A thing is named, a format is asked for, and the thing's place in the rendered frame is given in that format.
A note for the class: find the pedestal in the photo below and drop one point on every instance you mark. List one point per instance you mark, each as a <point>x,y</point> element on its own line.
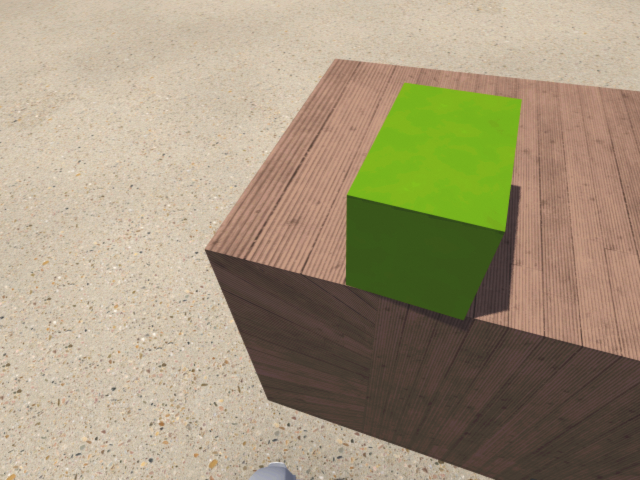
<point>541,380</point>

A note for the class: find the carton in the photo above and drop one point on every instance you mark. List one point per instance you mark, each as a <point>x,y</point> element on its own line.
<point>428,207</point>

